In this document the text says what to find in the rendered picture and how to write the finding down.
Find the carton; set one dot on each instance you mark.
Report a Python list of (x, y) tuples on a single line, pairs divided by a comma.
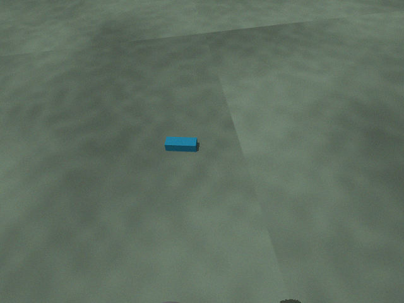
[(181, 144)]

